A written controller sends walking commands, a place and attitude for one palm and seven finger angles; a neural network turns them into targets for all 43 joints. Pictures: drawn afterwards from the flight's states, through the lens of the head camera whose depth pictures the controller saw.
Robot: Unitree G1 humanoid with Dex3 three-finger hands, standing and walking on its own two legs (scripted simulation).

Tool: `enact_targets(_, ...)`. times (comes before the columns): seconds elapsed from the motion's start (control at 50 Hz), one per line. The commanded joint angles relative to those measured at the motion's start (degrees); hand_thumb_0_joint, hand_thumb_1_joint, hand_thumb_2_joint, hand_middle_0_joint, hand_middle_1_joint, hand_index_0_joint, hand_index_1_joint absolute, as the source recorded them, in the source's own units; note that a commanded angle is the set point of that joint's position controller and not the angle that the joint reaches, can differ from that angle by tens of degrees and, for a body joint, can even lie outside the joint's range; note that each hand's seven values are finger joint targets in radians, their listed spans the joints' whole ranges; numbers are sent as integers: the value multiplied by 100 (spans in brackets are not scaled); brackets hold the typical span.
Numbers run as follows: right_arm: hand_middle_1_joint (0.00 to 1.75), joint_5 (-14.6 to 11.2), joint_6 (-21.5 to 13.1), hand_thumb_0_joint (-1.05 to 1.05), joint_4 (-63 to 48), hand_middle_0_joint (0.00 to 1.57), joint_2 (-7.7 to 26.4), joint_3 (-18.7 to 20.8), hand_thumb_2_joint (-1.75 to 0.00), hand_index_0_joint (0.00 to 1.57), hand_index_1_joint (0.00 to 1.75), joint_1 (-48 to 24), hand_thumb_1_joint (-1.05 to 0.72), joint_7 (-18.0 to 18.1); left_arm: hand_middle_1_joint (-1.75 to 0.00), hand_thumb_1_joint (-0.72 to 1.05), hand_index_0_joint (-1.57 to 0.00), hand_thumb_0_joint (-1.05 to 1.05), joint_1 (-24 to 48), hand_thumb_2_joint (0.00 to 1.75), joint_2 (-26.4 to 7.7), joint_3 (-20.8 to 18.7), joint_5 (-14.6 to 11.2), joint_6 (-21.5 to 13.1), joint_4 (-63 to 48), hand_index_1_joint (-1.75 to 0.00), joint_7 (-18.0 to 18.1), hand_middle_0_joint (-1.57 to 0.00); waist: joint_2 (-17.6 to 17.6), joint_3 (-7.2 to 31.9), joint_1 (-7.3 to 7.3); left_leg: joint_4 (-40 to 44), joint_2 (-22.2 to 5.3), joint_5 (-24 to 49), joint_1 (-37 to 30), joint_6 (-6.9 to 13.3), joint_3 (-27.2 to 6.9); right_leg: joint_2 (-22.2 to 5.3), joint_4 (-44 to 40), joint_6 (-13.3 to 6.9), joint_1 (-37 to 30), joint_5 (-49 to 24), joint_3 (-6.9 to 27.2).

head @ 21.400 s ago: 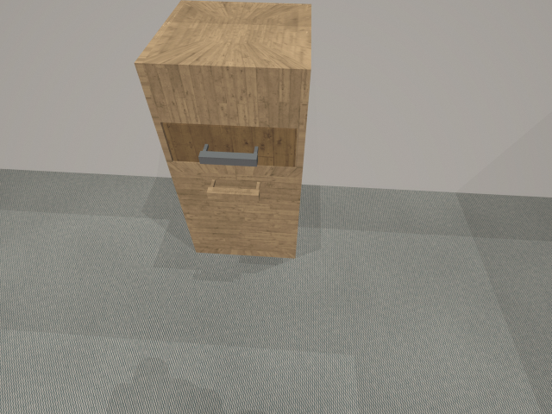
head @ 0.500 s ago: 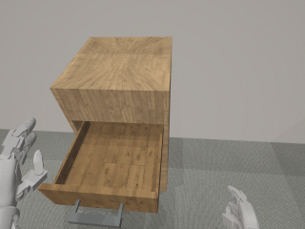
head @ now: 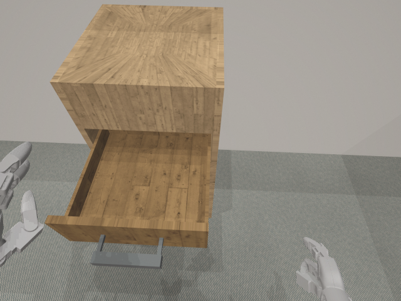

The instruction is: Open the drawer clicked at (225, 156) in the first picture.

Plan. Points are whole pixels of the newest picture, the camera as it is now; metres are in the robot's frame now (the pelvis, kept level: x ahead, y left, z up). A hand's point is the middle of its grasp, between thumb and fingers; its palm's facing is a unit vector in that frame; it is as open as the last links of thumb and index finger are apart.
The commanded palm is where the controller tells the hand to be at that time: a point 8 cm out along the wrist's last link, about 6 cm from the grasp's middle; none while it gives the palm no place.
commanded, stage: step back with the hand held close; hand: left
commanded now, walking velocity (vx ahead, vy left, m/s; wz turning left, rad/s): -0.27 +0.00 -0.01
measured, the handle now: (129, 250) +0.25 +0.20 -0.17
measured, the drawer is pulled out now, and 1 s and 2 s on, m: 0.30 0.30 0.30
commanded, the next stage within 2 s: stop stepping back and stand still in 1.14 s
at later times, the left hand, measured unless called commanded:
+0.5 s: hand (11, 266) +0.14 +0.24 +0.16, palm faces +0.36 -0.82 -0.45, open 7.4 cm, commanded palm +0.07 +0.28 +0.18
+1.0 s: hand out of the picture +0.09 +0.19 +0.16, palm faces +0.24 -0.82 -0.52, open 7.4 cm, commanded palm +0.03 +0.25 +0.18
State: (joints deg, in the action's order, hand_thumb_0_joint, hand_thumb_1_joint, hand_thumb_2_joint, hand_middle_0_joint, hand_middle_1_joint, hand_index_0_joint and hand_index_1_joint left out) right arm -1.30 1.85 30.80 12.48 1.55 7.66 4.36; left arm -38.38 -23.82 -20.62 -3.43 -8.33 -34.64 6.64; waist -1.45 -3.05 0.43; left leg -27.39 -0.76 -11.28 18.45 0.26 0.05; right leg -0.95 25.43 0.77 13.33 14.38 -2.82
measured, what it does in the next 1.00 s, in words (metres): walks backwards: right foot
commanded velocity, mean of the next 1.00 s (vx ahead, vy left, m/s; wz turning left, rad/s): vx -0.36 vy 0.00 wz -0.02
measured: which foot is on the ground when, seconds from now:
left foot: down 0.00-0.88, up 0.90-1.00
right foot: down 0.00-0.60, up 0.62-0.80, down 0.82-1.00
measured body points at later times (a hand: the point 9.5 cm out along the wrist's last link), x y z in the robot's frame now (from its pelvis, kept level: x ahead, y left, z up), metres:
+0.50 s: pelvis -0.05 +0.00 -0.01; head +0.00 +0.02 +0.43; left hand +0.12 +0.28 +0.18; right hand +0.14 -0.23 -0.09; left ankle +0.03 +0.11 -0.74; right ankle -0.01 -0.13 -0.74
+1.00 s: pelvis -0.11 -0.03 +0.00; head -0.06 -0.02 +0.44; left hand +0.07 +0.23 +0.19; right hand +0.09 -0.26 -0.09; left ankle -0.09 +0.09 -0.70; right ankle -0.15 -0.12 -0.74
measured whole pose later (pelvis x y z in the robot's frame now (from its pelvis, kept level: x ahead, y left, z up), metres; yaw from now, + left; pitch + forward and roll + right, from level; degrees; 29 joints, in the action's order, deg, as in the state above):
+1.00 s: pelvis -0.11 -0.03 +0.00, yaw -1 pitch +4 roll +0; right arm -1.3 -2.4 34.5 10.2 0.6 6.0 3.9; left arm -39.2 -24.1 -21.7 -2.9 -13.7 -38.2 6.4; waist 0.7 -1.4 -0.1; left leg -49.7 0.6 -23.5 30.1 -1.3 -1.1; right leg 1.8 27.9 -2.6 14.5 17.8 -1.8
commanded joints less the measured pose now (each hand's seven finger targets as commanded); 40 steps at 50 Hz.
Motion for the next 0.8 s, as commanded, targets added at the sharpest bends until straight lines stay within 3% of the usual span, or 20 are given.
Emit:
enact_targets(0.0,30,43,-360,0,-907,20,633,200,-90,20,30,-550,-90,30,-30,90,-20,0,-203,90,-762,-772,-30,-390,-1193,-30,201,-20,-203,1119,-10,396,-481,1159,-257,212,-401,-171,-73,-9,-351,-1076,88)
enact_targets(0.14,30,18,-576,0,-949,20,682,193,-90,20,30,-520,-90,5,-30,90,-20,0,-176,90,-786,-861,-14,-545,-1395,-30,254,-20,-458,888,-41,756,-599,-895,914,294,-649,-131,212,-38,-586,-318,209)
enact_targets(0.18,30,13,-671,0,-949,20,703,200,-90,20,30,-513,-90,18,-30,90,-20,0,-102,90,-888,-954,9,-594,-1524,-30,273,-20,-497,884,-46,840,-650,-1308,1119,316,-736,-86,306,-32,-644,-182,238)
enact_targets(0.24,30,18,-788,0,-952,20,691,174,-90,20,30,-443,-90,9,-30,90,-20,0,-66,90,-771,-892,24,-668,-1553,-30,286,-20,-644,824,-48,896,-713,-1789,1487,364,-827,-40,489,-20,-742,36,247)
enact_targets(0.28,30,23,-854,0,-898,20,701,193,-90,20,30,-410,-90,23,-30,90,-20,0,-6,90,-838,-965,37,-693,-1556,-30,308,-20,-532,850,-55,799,-679,-1860,1494,341,-820,-50,426,-35,-684,102,317)
enact_targets(0.34,30,42,-926,0,-822,20,679,194,-90,20,30,-330,-90,5,-30,90,-20,0,40,90,-760,-873,33,-721,-1537,-30,335,-20,-225,808,-73,406,-515,-1671,1132,246,-676,-198,-4,-83,-192,382,469)
enact_targets(0.42,30,49,-916,0,-618,20,613,220,-90,20,30,-317,-90,23,-30,90,-20,0,276,90,-744,-741,28,-740,-1521,-30,405,-20,304,736,-134,-738,-139,-1021,107,14,-307,-763,-679,-381,1054,521,838)
enact_targets(0.46,30,58,-875,0,-513,20,563,224,-90,20,30,-349,-90,32,-30,90,-20,0,336,90,-798,-787,29,-729,-1463,-30,443,-20,469,802,-139,-1034,-43,-747,-198,-46,-217,-951,-689,-480,1315,259,772)
enact_targets(0.5,30,61,-829,0,-475,20,541,226,-90,20,30,-389,-90,54,-30,90,-20,0,238,90,-818,-837,26,-714,-1456,-30,453,-20,245,880,-131,-624,-186,-459,-215,-11,-377,-782,-401,-408,1140,-99,528)
enact_targets(0.52,30,44,-839,0,-538,20,585,224,-90,20,30,-458,-90,65,-30,90,-20,0,272,90,-825,-804,14,-739,-1618,-30,427,-20,15,866,-118,-202,-382,-382,-34,42,-615,-544,-130,-292,943,-93,385)
enact_targets(0.54,30,29,-855,0,-598,20,598,223,-90,20,30,-543,-90,78,-30,90,-20,0,157,90,-905,-928,1,-762,-1594,-30,413,-20,-357,847,-94,389,-680,-520,385,148,-949,-233,254,-150,579,165,259)
enact_targets(0.58,30,57,-916,0,-741,20,652,237,-90,20,30,-677,-90,68,-30,90,-20,0,26,90,-970,-1095,68,-781,-1690,-30,373,-20,-1574,986,-28,1515,-1432,-940,1518,555,-1793,309,1802,14,-422,648,97)
enact_targets(0.6,30,123,-938,0,-711,20,551,215,-90,20,30,-540,-90,43,-30,90,-20,0,-27,90,-932,-1095,49,-782,-1735,-30,356,-20,-1485,1093,-38,1522,-1573,-641,1423,656,-1894,261,2273,-39,-282,1075,252)
enact_targets(0.64,30,138,-1049,0,-592,20,560,259,-90,20,30,-372,-90,-21,-30,90,-20,0,-198,90,-879,-1055,-13,-831,-1783,-30,346,-20,-857,1334,4,836,-1525,1010,384,761,-1604,196,1952,-94,304,1301,363)
enact_targets(0.68,30,151,-1134,0,-493,20,601,259,-90,20,30,-339,-90,-81,-30,90,-20,0,-333,90,-842,-989,-44,-838,-1822,-30,313,-20,-1066,1576,15,539,-1444,2179,-485,740,-1298,209,1542,-80,536,1134,269)
enact_targets(0.72,30,190,-1169,0,-415,20,632,187,-90,20,30,-354,-90,-153,-30,90,-20,0,-201,90,-805,-864,-77,-835,-1904,-30,231,-20,-1138,1544,31,494,-1436,2616,-716,718,-1269,220,1089,-61,454,923,278)
enact_targets(0.78,30,192,-1141,0,-390,20,701,172,-90,20,30,-462,-90,-179,-30,90,-20,0,-84,90,-1019,-1046,-64,-851,-1877,-30,127,-20,-1101,1600,91,252,-1343,2355,-720,585,-1001,207,134,-60,-31,205,215)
